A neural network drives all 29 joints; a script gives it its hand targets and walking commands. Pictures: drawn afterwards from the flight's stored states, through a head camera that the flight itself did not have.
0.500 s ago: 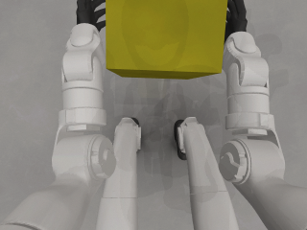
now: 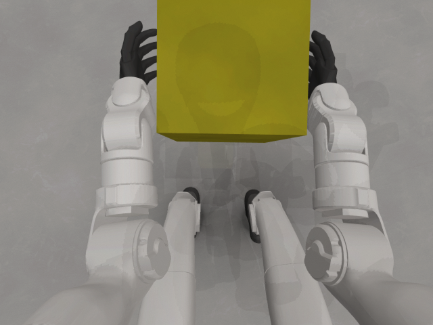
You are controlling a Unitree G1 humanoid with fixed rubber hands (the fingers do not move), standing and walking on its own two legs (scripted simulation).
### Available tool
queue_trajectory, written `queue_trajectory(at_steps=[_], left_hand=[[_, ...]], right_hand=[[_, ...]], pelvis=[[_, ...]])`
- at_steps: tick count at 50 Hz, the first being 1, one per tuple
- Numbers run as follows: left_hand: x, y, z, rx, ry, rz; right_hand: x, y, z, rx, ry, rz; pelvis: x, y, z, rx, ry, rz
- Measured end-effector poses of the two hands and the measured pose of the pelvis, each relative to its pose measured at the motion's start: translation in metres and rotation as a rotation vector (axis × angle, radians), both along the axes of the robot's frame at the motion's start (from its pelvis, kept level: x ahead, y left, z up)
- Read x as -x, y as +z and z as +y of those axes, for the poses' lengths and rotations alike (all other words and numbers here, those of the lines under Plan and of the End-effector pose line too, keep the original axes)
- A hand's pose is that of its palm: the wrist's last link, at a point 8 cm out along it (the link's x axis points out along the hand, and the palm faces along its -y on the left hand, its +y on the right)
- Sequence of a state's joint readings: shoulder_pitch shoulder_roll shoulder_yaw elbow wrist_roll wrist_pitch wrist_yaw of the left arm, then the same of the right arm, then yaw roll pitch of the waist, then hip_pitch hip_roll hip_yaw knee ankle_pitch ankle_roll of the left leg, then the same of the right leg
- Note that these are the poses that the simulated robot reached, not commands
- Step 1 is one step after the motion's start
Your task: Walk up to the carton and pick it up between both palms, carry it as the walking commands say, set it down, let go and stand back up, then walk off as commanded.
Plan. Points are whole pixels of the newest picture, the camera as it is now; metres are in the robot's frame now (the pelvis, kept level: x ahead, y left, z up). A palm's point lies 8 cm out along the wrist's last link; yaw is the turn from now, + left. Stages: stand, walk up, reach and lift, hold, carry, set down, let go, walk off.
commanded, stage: reach and lift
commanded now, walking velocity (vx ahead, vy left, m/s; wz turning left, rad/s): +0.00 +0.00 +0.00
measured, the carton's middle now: (226, 80) +0.49 -0.02 -0.12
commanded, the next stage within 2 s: none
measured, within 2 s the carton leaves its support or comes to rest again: neither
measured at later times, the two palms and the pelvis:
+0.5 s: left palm (106, 60) +0.45 +0.12 +0.06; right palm (368, 74) +0.42 -0.17 +0.05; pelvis +0.08 +0.00 +0.06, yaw -1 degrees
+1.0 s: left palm (86, 61) +0.42 +0.13 +0.11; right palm (399, 75) +0.40 -0.17 +0.10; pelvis +0.11 -0.01 +0.09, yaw +0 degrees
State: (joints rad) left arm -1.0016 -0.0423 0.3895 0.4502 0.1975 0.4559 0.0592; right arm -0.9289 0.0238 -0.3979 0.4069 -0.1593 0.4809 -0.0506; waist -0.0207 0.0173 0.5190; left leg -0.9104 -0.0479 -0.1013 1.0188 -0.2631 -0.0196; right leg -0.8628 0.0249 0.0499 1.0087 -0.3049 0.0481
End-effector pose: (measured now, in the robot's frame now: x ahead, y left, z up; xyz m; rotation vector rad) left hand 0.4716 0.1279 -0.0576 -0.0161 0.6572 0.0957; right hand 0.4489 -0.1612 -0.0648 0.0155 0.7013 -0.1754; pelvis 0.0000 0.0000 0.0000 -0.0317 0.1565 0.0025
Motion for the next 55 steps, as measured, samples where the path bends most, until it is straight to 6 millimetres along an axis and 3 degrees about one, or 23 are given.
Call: queue_trajectory(at_steps=[12,18,25,37,55], left_hand=[[0.017,0.042,0.002,-0.010,0.000,0.018],[0.023,0.080,0.001,0.001,0.000,0.037],[0.025,0.120,-0.003,0.004,-0.008,0.027],[0.040,0.135,0.004,-0.013,-0.004,0.051],[0.056,0.181,-0.002,-0.038,-0.020,0.009]], right_hand=[[0.016,0.041,0.002,-0.010,0.006,0.018],[0.025,0.077,0.001,-0.020,-0.001,0.037],[0.029,0.117,-0.004,-0.034,-0.015,0.026],[0.040,0.130,0.003,-0.022,0.014,0.052],[0.054,0.177,-0.004,0.007,0.033,0.013]], pelvis=[[-0.020,0.028,0.003,-0.007,-0.003,-0.005],[-0.050,0.040,0.004,-0.013,-0.006,0.082],[-0.079,0.057,0.004,-0.023,-0.026,0.020],[-0.106,0.078,0.000,-0.026,-0.016,-0.058],[-0.112,0.088,-0.011,-0.029,-0.009,-0.204]])
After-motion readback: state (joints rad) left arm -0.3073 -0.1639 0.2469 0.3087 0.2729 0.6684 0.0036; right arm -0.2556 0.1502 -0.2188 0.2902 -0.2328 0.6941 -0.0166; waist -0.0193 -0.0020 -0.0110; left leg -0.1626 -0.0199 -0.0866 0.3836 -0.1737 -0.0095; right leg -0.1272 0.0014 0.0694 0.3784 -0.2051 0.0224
